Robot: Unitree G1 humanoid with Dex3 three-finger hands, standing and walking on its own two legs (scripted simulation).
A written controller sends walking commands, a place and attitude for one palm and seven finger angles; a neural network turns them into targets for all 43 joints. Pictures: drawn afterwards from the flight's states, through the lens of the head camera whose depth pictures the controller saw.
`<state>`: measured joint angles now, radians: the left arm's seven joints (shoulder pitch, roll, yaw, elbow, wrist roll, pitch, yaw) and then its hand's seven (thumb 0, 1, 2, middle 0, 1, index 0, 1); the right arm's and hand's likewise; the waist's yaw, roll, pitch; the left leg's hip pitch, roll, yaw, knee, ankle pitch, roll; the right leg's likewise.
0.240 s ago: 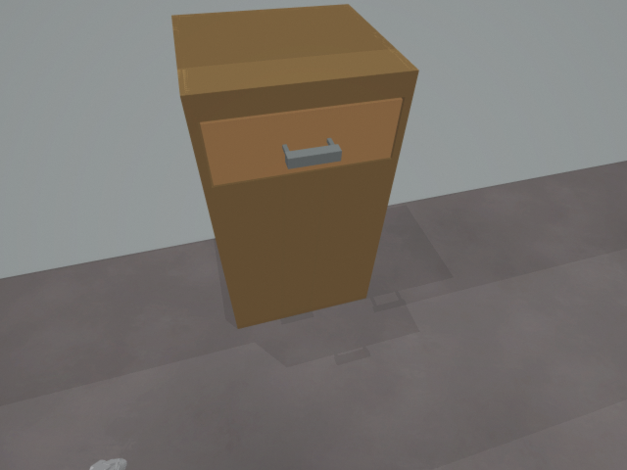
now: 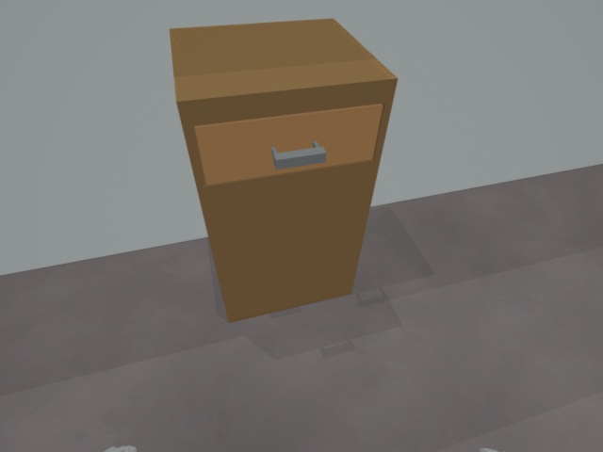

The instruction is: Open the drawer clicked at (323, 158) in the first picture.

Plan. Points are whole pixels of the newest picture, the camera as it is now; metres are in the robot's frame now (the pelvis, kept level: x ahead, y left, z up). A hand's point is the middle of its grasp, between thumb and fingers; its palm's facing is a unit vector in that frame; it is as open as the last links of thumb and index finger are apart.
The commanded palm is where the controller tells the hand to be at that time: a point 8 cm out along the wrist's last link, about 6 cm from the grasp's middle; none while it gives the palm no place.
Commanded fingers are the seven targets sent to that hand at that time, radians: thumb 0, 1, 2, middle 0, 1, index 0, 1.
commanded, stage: stand and wait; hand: left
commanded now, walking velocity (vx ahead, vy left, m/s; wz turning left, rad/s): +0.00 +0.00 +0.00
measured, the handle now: (297, 152) +0.77 +0.06 -0.03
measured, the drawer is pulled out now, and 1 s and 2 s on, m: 0.00 0.00 0.00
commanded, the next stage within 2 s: look at it before walking up in 0.58 s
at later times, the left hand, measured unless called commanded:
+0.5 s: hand out of the picture +0.05 +0.23 -0.15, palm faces -0.03 -0.95 -0.32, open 7.4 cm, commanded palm none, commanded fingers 0.00 0.90 0.90 -0.20 -0.30 -0.20 -0.30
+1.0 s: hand out of the picture +0.07 +0.23 -0.15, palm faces -0.04 -0.95 -0.32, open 7.4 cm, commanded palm none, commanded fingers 0.00 0.90 0.90 -0.20 -0.30 -0.20 -0.30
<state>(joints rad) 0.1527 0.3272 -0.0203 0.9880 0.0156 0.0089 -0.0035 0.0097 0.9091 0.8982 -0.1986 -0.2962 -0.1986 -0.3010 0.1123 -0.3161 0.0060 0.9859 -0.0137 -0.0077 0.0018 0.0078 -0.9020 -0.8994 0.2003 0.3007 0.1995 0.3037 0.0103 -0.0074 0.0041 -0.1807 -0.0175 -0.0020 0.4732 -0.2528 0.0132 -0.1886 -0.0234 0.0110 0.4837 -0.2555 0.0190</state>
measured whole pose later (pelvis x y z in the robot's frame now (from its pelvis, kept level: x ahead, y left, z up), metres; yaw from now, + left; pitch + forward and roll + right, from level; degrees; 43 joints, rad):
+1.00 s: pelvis +0.00 -0.01 +0.01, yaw -1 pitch -2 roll +0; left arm 0.14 0.33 -0.01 1.08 0.01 0.00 0.00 0.01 0.91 0.90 -0.20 -0.30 -0.20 -0.30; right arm 0.13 -0.33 0.00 1.11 -0.01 -0.01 0.00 0.01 -0.90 -0.90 0.20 0.30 0.20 0.30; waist 0.00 -0.01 0.03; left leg -0.16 0.01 0.00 0.38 -0.20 -0.01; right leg -0.17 0.00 0.01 0.40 -0.20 0.00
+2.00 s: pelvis -0.02 -0.05 +0.00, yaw -20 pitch +2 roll +2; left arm 0.29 0.19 0.05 0.93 0.02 0.03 0.00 0.01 0.91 0.90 -0.20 -0.30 -0.20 -0.30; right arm 0.12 -0.24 -0.07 0.94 -0.02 0.05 -0.02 0.01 -0.91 -0.90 0.20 0.30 0.20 0.30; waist 0.04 0.01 0.07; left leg -0.48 0.05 -0.02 1.07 -0.35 -0.07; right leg -0.29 0.09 0.09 0.47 -0.19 -0.09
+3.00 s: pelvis -0.05 -0.04 +0.00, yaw -57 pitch +1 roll +1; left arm 0.22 0.20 0.04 0.91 0.01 0.00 -0.02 0.01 0.91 0.90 -0.20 -0.30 -0.20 -0.30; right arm 0.25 -0.26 -0.08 0.94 -0.03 0.04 0.01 0.01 -0.91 -0.90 0.20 0.30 0.19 0.30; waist -0.02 0.03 0.04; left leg -0.52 0.14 0.04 1.09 -0.31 -0.09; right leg -0.20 0.04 0.02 0.46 -0.27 -0.05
